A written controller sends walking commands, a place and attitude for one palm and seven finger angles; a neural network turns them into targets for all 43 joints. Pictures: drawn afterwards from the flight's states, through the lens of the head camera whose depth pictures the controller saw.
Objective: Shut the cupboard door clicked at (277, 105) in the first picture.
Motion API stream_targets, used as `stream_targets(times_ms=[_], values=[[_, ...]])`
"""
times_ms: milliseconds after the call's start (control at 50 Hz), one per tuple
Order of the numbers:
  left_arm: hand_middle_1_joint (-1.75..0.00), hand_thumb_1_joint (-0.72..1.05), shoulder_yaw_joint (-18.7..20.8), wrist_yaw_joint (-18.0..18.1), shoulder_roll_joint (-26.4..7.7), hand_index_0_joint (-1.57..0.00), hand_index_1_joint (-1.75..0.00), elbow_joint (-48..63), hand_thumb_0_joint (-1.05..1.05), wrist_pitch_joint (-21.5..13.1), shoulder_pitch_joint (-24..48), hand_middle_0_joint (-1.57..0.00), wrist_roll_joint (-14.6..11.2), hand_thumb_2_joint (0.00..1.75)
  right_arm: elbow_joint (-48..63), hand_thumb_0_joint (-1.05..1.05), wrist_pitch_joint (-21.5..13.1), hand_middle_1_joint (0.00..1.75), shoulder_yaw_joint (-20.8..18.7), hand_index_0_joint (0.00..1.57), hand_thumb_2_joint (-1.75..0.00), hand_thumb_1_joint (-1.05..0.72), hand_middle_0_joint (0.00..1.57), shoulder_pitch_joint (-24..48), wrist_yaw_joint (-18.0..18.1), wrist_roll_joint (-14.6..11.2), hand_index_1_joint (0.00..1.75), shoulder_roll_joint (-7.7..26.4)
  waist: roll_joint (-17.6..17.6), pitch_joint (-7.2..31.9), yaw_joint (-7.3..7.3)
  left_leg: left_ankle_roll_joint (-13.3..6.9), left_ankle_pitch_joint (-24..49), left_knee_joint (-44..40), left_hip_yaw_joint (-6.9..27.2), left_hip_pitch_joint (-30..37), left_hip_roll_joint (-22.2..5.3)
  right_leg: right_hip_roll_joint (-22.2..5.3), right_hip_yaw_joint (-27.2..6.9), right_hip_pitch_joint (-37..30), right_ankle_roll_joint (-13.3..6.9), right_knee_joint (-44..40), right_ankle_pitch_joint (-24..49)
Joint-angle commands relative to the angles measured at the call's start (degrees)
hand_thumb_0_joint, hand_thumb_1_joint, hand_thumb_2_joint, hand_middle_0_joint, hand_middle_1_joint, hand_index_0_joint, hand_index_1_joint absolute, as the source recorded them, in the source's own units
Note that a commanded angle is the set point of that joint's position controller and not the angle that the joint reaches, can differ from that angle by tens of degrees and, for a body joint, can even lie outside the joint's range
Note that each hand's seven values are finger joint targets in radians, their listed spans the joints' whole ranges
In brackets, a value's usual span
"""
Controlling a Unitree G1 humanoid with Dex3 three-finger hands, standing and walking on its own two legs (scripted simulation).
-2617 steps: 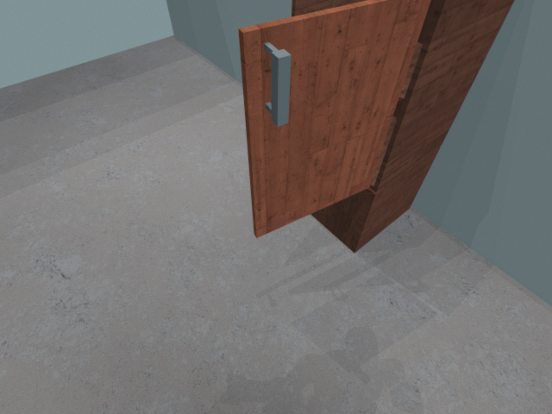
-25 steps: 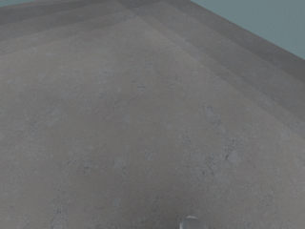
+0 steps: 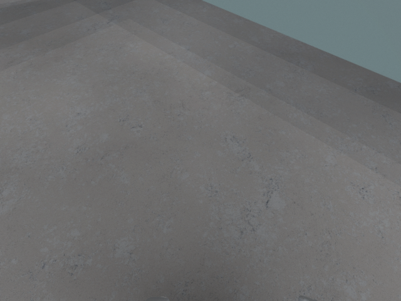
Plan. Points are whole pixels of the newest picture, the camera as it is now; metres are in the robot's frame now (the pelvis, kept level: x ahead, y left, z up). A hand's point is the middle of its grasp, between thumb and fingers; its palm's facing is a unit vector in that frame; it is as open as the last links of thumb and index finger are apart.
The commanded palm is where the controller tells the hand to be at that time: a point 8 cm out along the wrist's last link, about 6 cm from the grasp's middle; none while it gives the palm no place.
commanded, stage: turn to face it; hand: left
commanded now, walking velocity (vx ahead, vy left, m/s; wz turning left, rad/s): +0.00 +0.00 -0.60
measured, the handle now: out of the picture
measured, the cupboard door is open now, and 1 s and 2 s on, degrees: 24 24 24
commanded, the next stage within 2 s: none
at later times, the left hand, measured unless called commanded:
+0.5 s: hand (138, 264) +0.21 +0.16 -0.16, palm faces -0.31 -0.91 -0.28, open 7.4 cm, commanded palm none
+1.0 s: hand (169, 229) +0.30 +0.10 -0.16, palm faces -0.59 -0.78 -0.22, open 7.4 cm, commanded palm none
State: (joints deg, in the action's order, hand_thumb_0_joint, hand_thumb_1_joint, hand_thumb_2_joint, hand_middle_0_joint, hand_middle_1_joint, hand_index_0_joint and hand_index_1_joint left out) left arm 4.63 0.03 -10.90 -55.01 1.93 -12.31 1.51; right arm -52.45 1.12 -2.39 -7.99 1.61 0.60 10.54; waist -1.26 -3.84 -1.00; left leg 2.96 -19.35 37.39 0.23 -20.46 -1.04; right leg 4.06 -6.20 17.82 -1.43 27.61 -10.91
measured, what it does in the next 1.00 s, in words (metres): steps on the spot, turning right: left foot, then right foot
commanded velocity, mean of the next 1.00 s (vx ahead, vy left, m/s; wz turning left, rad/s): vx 0.00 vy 0.00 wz -0.60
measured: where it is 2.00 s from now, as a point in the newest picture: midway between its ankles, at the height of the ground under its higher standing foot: outside the picture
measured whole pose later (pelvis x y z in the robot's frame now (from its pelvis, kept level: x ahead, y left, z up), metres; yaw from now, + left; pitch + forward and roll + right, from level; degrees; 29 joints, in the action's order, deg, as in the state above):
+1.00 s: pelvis +0.08 +0.01 +0.00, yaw -37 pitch +1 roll -2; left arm 4.5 -2.6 -14.5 -49.4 4.4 -6.5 1.2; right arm -50.4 1.1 -1.7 -13.8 1.4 2.0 12.9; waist 1.3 -5.9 1.0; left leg 1.2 -18.1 32.7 -11.6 -14.5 -9.5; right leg -0.6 4.3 19.7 2.2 43.1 -24.5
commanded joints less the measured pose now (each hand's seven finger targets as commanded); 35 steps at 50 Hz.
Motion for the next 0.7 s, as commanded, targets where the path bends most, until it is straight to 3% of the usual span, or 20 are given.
stream_targets(times_ms=[0,20,40,80,140,240,300,320,340,360,380,400,420,440,460,560,620,640,660,680], values=[[-0.3,0.9,1.56,-0.33,-5.07,-0.2,-0.3,7.58,0.0,-0.41,1.67,-0.2,-1.21,0.9,3.36,0.0,-1.67,0.3,-2.81,0.2,-0.9,-0.9,0.2,-8.98,1.0,1.07,0.3,14.2,16.52,5.5,3.61,-8.06,5.32,-21.82,19.32,18.21,-19.61,0.93,-0.4,16.22,1.27,11.6,-15.36],[-0.3,0.9,1.73,-0.73,-6.43,-0.2,-0.3,9.07,0.0,-0.72,3.27,-0.2,-0.86,0.9,4.9,0.0,-1.26,0.3,-2.91,0.2,-0.9,-0.9,0.2,-8.85,1.25,1.31,0.3,15.28,14.19,4.55,4.11,-13.51,8.18,-23.55,22.69,12.27,-26.21,-1.09,4.45,14.3,2.62,23.12,-22.48],[-0.3,0.9,1.9,-0.82,-7.52,-0.2,-0.3,8.59,0.0,-0.32,3.65,-0.2,-0.04,0.9,5.06,0.0,-1.73,0.3,-2.51,0.2,-0.9,-0.9,0.2,-7.1,1.01,1.67,0.3,14.11,12.93,4.56,3.07,-14.21,15.18,-22.34,21.5,12.41,-25.13,-2.41,3.74,15.31,2.92,30.89,-22.64],[-0.3,0.9,2.22,-1.59,-7.19,-0.2,-0.3,7.61,0.0,0.27,2.59,-0.2,-0.2,0.9,6.08,0.0,-1.65,0.3,-1.93,0.2,-0.9,-0.9,0.2,-4.01,1.17,1.58,0.3,12.33,10.2,4.51,0.94,-12.51,27.65,-19.0,10.56,12.64,-20.4,-4.57,4.74,15.0,4.22,36.23,-17.96],[-0.3,0.9,1.42,-2.17,-6.05,-0.2,-0.3,8.22,0.0,0.99,3.54,-0.2,-0.43,0.9,6.01,0.0,-1.51,0.3,-1.79,0.2,-0.9,-0.9,0.2,-4.22,1.23,1.39,0.3,11.79,11.18,4.73,1.34,-11.01,34.43,-16.22,1.65,14.66,-17.73,-5.62,7.91,12.13,4.87,30.37,-15.83],[-0.3,0.9,0.7,-2.4,-5.91,-0.2,-0.3,9.82,0.0,0.72,6.4,-0.2,-0.29,0.9,4.74,0.0,-0.97,0.3,-2.79,0.2,-0.9,-0.9,0.2,-7.36,0.54,1.36,0.3,13.65,13.14,5.6,3.36,-10.11,36.28,-12.83,-1.98,16.21,-18.37,-4.11,11.41,5.62,3.77,17.42,-13.98],[-0.3,0.9,0.75,-2.34,-6.79,-0.2,-0.3,9.33,0.0,0.1,3.84,-0.2,-0.33,0.9,4.73,0.0,-0.66,0.3,-3.23,0.2,-0.9,-0.9,0.2,-6.24,0.15,1.03,0.3,14.77,13.02,7.03,1.66,-7.05,35.01,-7.2,-5.1,15.05,-17.38,-2.98,13.21,-2.04,2.51,5.2,-5.7],[-0.3,0.9,1.13,-2.14,-8.29,-0.2,-0.3,8.29,0.0,-0.31,0.35,-0.2,-0.22,0.9,5.12,0.0,-0.58,0.3,-3.38,0.2,-0.9,-0.9,0.2,-5.36,-0.09,0.67,0.3,14.73,10.3,8.12,-0.41,-4.73,31.33,-1.38,-6.83,11.18,-15.88,-3.65,12.34,-9.24,1.59,-1.77,1.6],[-0.3,0.9,1.97,-1.45,-13.33,-0.2,-0.3,7.17,0.0,-1.06,-4.18,-0.2,0.18,0.9,6.19,0.0,-0.52,0.3,-3.03,0.2,-0.9,-0.9,0.2,-5.11,-0.68,-0.06,0.3,12.17,-0.13,11.38,-2.36,-1.38,19.85,9.08,-10.25,1.0,-11.79,-12.85,1.37,-21.14,-1.81,-4.89,14.95],[-0.3,0.9,3.09,-0.62,-18.51,-0.2,-0.3,5.97,0.0,-1.42,-7.47,-0.2,0.17,0.9,9.3,0.0,-0.43,0.3,-1.67,0.2,-0.9,-0.9,0.2,-1.03,-0.79,-0.12,0.3,7.79,-14.48,8.86,-4.25,1.38,-17.04,22.09,-10.15,-14.46,-2.87,-26.15,-15.34,-24.56,-9.31,-5.9,36.14],[-0.3,0.9,3.07,0.08,-19.25,-0.2,-0.3,5.85,0.0,-1.06,-8.47,-0.2,-0.51,0.9,10.0,0.0,0.31,0.3,-1.34,0.2,-0.9,-0.9,0.2,1.56,-0.07,-0.03,0.3,8.93,-10.08,7.47,-5.12,0.92,-18.13,28.53,-1.41,-16.89,-3.78,-27.32,-15.98,-20.89,-12.62,-5.57,36.58],[-0.3,0.9,3.11,0.68,-17.36,-0.2,-0.3,6.4,0.0,-1.05,-5.35,-0.2,-0.28,0.9,9.4,0.0,0.38,0.3,-1.51,0.2,-0.9,-0.9,0.2,1.4,0.32,-0.08,0.3,8.74,-14.56,7.24,-3.25,1.13,-15.72,31.49,0.6,-19.42,-4.4,-24.54,-17.08,-20.09,-12.68,-5.85,31.41],[-0.3,0.9,2.39,0.83,-15.3,-0.2,-0.3,7.31,0.0,-0.89,-1.97,-0.2,-0.41,0.9,8.59,0.0,0.35,0.3,-1.71,0.2,-0.9,-0.9,0.2,1.17,0.25,-0.01,0.3,10.0,-13.22,5.89,-2.02,1.39,-11.68,31.91,1.6,-18.93,-5.14,-22.34,-13.69,-17.88,-11.75,-5.85,28.1],[-0.3,0.9,2.16,1.0,-14.15,-0.2,-0.3,8.47,0.0,-0.66,1.81,-0.2,-0.23,0.9,7.41,0.0,0.28,0.3,-1.67,0.2,-0.9,-0.9,0.2,-0.77,-0.11,-0.02,0.3,9.76,-9.31,7.12,0.09,1.71,-8.71,29.55,1.07,-15.38,-5.86,-20.2,-9.4,-15.79,-10.56,-4.8,24.81],[-0.3,0.9,1.86,0.84,-13.88,-0.2,-0.3,9.36,0.0,-0.69,3.25,-0.2,-0.12,0.9,6.8,0.0,0.45,0.3,-1.5,0.2,-0.9,-0.9,0.2,-1.75,-0.45,0.09,0.3,8.96,-7.34,7.34,0.89,2.04,-7.2,26.4,-0.57,-11.9,-4.94,-18.41,-6.75,-12.56,-9.45,-4.77,23.62],[-0.3,0.9,2.25,0.28,-15.09,-0.2,-0.3,9.02,0.0,-0.48,3.43,-0.2,0.22,0.9,6.77,0.0,0.23,0.3,-1.36,0.2,-0.9,-0.9,0.2,-3.37,-0.57,-0.16,0.3,7.72,-7.6,6.22,1.18,1.73,-5.33,9.02,-2.78,-4.01,-1.64,-16.63,-9.53,-7.57,-8.9,-4.17,19.38],[-0.3,0.9,2.22,0.02,-14.22,-0.2,-0.3,8.97,0.0,-0.04,5.42,-0.2,-0.36,0.9,5.47,0.0,-0.49,0.3,-1.43,0.2,-0.9,-0.9,0.2,-7.84,-0.18,-0.22,0.3,8.3,-7.83,6.31,3.52,1.27,4.33,-5.33,-3.29,5.44,-0.2,-13.37,-9.87,-2.75,-5.06,-0.45,15.73],[-0.3,0.9,1.85,-0.02,-12.2,-0.2,-0.3,9.3,0.0,0.24,5.52,-0.2,-0.66,0.9,5.0,0.0,-1.09,0.3,-1.74,0.2,-0.9,-0.9,0.2,-9.92,-0.04,-0.07,0.3,10.19,-2.75,7.65,4.18,0.1,8.18,-13.28,0.51,11.52,-3.74,-10.14,-7.77,1.42,-2.34,3.91,9.66],[-0.3,0.9,1.23,-0.44,-8.59,-0.2,-0.3,10.2,0.0,0.61,3.08,-0.2,-1.28,0.9,4.98,0.0,-1.75,0.3,-2.59,0.2,-0.9,-0.9,0.2,-11.59,0.22,0.94,0.3,15.86,13.2,9.6,3.98,-5.18,15.94,-17.2,13.95,18.28,-16.36,-2.13,-0.63,9.88,1.49,14.39,-7.48],[-0.3,0.9,0.9,-0.68,-7.98,-0.2,-0.3,11.32,0.0,0.37,3.1,-0.2,-1.14,0.9,5.79,0.0,-1.5,0.3,-2.97,0.2,-0.9,-0.9,0.2,-12.99,0.53,1.26,0.3,18.62,18.79,9.48,4.49,-11.9,21.56,-19.55,21.54,16.88,-26.48,-0.66,5.11,12.83,3.0,27.83,-27.02]])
